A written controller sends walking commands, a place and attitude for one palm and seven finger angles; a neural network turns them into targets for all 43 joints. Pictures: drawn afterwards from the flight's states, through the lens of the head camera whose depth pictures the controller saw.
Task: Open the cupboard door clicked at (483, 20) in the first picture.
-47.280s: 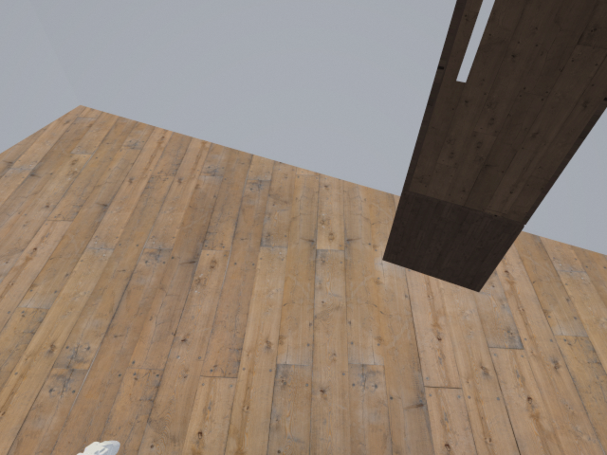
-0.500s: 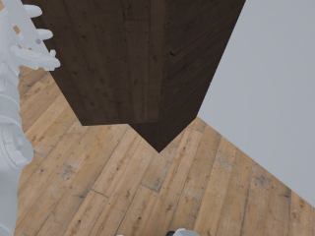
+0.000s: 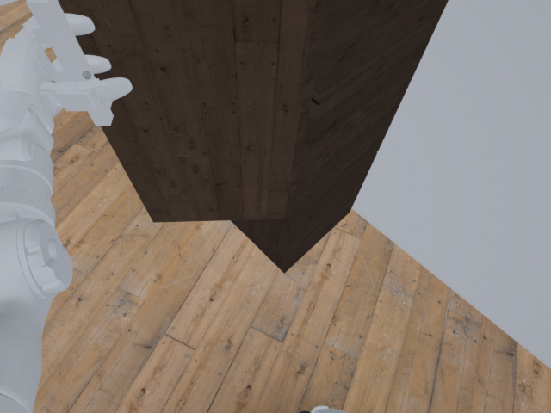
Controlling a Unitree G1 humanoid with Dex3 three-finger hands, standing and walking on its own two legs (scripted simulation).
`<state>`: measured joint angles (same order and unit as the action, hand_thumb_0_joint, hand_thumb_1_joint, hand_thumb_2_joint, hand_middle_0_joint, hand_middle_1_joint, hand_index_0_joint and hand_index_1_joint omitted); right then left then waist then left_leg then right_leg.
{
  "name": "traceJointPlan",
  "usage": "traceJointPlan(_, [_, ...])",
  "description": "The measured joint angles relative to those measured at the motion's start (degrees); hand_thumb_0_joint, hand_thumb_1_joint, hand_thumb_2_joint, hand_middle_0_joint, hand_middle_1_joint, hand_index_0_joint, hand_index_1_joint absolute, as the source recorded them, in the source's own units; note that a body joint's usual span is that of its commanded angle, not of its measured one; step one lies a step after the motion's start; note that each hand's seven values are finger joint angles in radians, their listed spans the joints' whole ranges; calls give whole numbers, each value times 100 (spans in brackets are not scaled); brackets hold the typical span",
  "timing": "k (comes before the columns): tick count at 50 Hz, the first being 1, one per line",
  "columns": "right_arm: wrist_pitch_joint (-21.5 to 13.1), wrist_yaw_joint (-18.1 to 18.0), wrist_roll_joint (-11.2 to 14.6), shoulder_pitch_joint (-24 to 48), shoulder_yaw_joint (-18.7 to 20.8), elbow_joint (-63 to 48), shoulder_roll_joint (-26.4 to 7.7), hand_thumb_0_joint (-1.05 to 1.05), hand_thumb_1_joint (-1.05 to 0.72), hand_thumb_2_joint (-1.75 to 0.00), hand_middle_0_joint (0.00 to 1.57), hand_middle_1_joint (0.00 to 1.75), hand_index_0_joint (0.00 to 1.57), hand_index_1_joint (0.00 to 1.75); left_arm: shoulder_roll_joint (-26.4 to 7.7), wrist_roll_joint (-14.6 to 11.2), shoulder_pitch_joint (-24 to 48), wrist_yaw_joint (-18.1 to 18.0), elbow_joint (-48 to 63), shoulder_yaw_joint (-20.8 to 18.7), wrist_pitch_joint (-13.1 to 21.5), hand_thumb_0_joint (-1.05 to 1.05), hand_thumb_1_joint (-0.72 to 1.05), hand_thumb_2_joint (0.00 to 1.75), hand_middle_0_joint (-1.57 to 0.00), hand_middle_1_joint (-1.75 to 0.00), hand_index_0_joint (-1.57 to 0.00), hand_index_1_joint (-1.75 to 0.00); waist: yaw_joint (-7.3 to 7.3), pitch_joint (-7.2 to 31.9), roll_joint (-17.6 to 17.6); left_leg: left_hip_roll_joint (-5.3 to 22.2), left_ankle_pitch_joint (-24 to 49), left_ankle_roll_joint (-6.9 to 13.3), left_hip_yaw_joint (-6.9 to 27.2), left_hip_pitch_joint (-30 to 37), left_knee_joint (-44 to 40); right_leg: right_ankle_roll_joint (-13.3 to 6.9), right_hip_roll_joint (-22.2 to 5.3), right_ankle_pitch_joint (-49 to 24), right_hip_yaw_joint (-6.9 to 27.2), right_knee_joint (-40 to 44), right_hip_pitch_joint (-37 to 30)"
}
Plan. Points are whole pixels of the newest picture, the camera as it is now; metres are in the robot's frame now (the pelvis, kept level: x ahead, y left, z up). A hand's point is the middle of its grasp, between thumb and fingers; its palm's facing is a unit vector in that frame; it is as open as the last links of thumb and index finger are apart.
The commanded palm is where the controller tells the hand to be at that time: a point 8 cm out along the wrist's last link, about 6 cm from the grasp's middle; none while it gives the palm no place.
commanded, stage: close the thumb around the handle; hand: left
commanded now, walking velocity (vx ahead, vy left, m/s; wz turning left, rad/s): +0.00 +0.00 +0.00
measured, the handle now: (82, 59) +0.57 +0.21 +0.17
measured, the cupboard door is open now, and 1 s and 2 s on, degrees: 49 65 92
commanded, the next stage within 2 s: pull the door open along its arc in 0.38 s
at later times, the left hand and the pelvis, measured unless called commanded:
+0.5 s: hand (95, 75) +0.53 +0.19 +0.17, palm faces +0.00 -1.00 +0.00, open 5.5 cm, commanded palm +0.51 +0.24 +0.17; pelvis +0.00 -0.01 +0.00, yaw +0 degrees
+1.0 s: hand (102, 125) +0.44 +0.17 +0.18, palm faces +0.05 -1.00 +0.07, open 5.7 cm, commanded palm +0.37 +0.21 +0.17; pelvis +0.01 -0.01 +0.01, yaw -2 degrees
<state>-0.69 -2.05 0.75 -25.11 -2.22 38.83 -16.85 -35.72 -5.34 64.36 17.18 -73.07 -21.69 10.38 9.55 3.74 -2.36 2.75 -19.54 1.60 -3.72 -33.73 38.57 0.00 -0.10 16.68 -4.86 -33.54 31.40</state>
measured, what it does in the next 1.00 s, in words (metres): stands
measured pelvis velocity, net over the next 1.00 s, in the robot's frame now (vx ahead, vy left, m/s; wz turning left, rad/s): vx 0.01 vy -0.01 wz -0.04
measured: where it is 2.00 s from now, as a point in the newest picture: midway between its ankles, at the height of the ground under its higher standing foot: outside the picture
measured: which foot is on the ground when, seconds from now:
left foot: down 0.00-1.00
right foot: down 0.00-1.00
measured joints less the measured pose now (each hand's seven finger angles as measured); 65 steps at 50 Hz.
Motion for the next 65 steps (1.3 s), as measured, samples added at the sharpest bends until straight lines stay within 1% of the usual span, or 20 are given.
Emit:
traceJointPlan(6, [9, 28, -11, 12, 6, 0, 17, 0, -91, -90, 20, 30, 20, 30, 120, 14, -71, -18, 63, 7, 15, 0, 26, 63, -35, -128, -35, -129, -20, 30, -12, 0, -39, 2, -16, 18, 22, 8, -1, 36, 19, -31, -6])
traceJointPlan(8, [18, 31, -14, 12, 8, -6, 15, 0, -91, -90, 20, 30, 20, 30, 159, 20, -95, -50, 91, -45, 17, 0, 37, 68, -36, -129, -36, -130, -17, 27, -14, 3, -48, 2, -21, 27, 29, 7, 1, 45, 26, -41, -11])
traceJointPlan(13, [35, 31, -7, -2, 15, -10, 0, 0, -91, -90, 20, 30, 20, 30, 133, 43, -97, -119, 81, -53, 38, 1, 63, 79, -38, -132, -38, -133, -6, -1, -22, 11, -56, -5, -20, 35, 38, -1, 10, 56, 27, -57, -14])
traceJointPlan(16, [47, 15, 0, -7, 5, 0, -10, 0, -91, -90, 20, 30, 20, 30, 63, 65, -16, -106, -3, -53, 24, 1, 74, 83, -39, -133, -39, -134, 19, -22, -8, 16, -46, -14, -5, 17, 37, -12, 16, 54, 14, -60, 1])
traceJointPlan(19, [45, 6, -5, -42, 22, 1, -30, 0, -91, -90, 20, 30, 20, 30, 39, 89, -19, -69, 13, -87, 5, 1, 75, 83, -39, -134, -39, -135, 32, -13, -8, 22, -31, -25, 1, -2, 25, -23, 23, 44, 9, -50, 20])
traceJointPlan(25, [72, 11, -7, -108, 55, 10, -68, 0, -91, -90, 20, 30, 20, 30, 28, 37, -165, -45, 134, -132, -2, 2, 75, 82, -39, -134, -40, -135, 29, -4, -13, 47, -20, -43, -14, 49, -21, -41, 51, 24, 26, -4, -20])
traceJointPlan(29, [102, 5, 5, -94, 51, 11, -81, 0, -91, -90, 20, 30, 20, 30, -21, 74, -209, 3, 114, -206, 15, 2, 75, 82, -40, -135, -40, -135, 59, -6, -8, 63, -19, -51, -18, 84, -36, -51, 70, 19, 32, 16, -52])
traceJointPlan(34, [149, 5, 33, -110, 73, -77, -91, 0, -91, -90, 20, 30, 20, 30, 46, -44, -522, 90, 406, -259, 11, 2, 76, 81, -40, -135, -40, -135, 8, 14, -22, 76, -11, -56, -80, 196, -110, -56, 86, 2, 95, 60, -122])
traceJointPlan(38, [219, 27, 85, -99, 94, -170, -79, 0, -91, -90, 20, 30, 20, 30, 257, -207, -1019, 115, 938, -256, -65, 2, 77, 81, -39, -134, -40, -135, -92, 70, -36, 78, -6, -56, -149, 390, -217, -52, 94, -1, 163, 122, -269])
traceJointPlan(41, [252, 55, 136, -35, 117, -257, -62, 0, -91, -90, 20, 30, 20, 30, 489, -353, -1528, 62, 1549, -221, -226, 2, 77, 80, -37, -134, -40, -135, -186, 110, -62, 74, -1, -58, -200, 587, -316, -49, 96, -5, 214, 186, -429])
traceJointPlan(44, [258, 83, 196, 79, 137, -354, -31, 1, -91, -90, 20, 30, 20, 30, 801, -583, -2151, 33, 2337, -164, -422, 2, 77, 79, -36, -134, -39, -135, -305, 136, -85, 62, 15, -60, -241, 830, -434, -46, 93, -8, 257, 259, -638])
traceJointPlan(47, [231, 117, 248, 248, 146, -458, 9, 1, -91, -90, 20, 30, 20, 30, 1179, -764, -2824, -85, 3256, -29, -647, 2, 75, 78, -37, -134, -38, -135, -438, 157, -100, 37, 36, -65, -263, 1087, -552, -43, 78, -2, 281, 318, -862])
traceJointPlan(48, [200, 132, 260, 311, 160, -485, 32, 1, -91, -90, 20, 30, 20, 30, 1358, -811, -3024, -239, 3605, 13, -777, 3, 75, 77, -37, -134, -38, -135, -507, 167, -102, 34, 41, -69, -265, 1155, -577, -43, 76, 0, 285, 334, -926])
traceJointPlan(49, [161, 154, 261, 394, 174, -492, 58, 1, -91, -90, 20, 30, 20, 30, 1570, -850, -3211, -509, 3970, 79, -904, 3, 74, 76, -37, -134, -37, -135, -577, 169, -105, 32, 44, -76, -264, 1221, -598, -43, 76, 0, 285, 349, -989])
traceJointPlan(52, [66, 232, 241, 746, 189, -452, 146, 1, -91, -90, 20, 30, 20, 30, 2252, -815, -3767, -1504, 5083, 330, -1231, 4, 72, 76, -37, -134, -38, -135, -741, 151, -109, 13, 73, -93, -240, 1405, -670, -51, 61, -3, 260, 389, -1172])
traceJointPlan(55, [54, 258, 183, 1158, 169, -405, 247, 1, -91, -90, 20, 30, 20, 30, 2833, -597, -4272, -2426, 6031, 696, -1575, 3, 72, 76, -36, -134, -38, -135, -874, 117, -114, -12, 120, -111, -217, 1611, -765, -65, 43, -6, 236, 427, -1363])
traceJointPlan(58, [134, 223, 112, 1539, 121, -400, 362, 1, -91, -90, 20, 30, 20, 30, 3244, -314, -4697, -3173, 6756, 1142, -2034, 1, 71, 76, -36, -135, -39, -135, -980, 73, -134, -35, 182, -137, -185, 1874, -903, -87, 28, -11, 203, 497, -1610])
traceJointPlan(60, [234, 187, 69, 1742, 75, -428, 447, 1, -91, -90, 20, 30, 20, 30, 3430, -154, -5004, -3529, 7192, 1441, -2371, 0, 71, 75, -37, -135, -39, -135, -1026, 63, -153, -42, 228, -158, -164, 2073, -1023, -107, 29, -24, 181, 577, -1800])
traceJointPlan(61, [288, 167, 51, 1824, 49, -450, 489, 1, -91, -90, 20, 30, 20, 30, 3504, -101, -5162, -3648, 7391, 1580, -2518, 0, 70, 75, -37, -135, -39, -135, -1041, 60, -162, -42, 251, -171, -151, 2173, -1084, -118, 32, -31, 167, 623, -1899])
traceJointPlan(65, [513, 97, -8, 2041, -58, -532, 642, 1, -91, -90, 20, 30, 20, 30, 3684, -59, -5750, -3823, 8050, 2011, -2901, 0, 69, 72, -38, -135, -39, -135, -1077, 56, -166, -12, 312, -230, -90, 2510, -1267, -173, 76, -58, 105, 796, -2251])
